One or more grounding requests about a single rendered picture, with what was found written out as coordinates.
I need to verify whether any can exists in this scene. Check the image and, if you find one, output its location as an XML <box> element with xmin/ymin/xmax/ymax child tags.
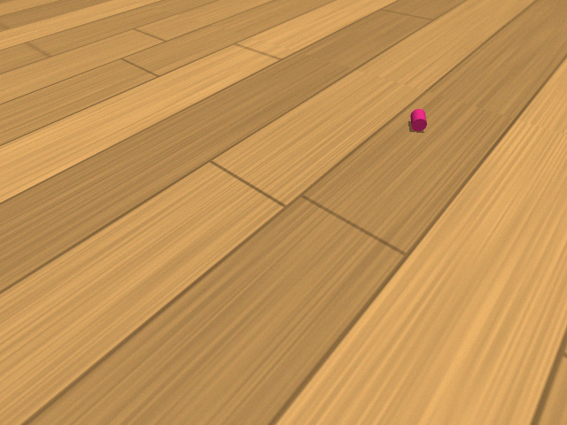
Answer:
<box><xmin>410</xmin><ymin>109</ymin><xmax>427</xmax><ymax>131</ymax></box>

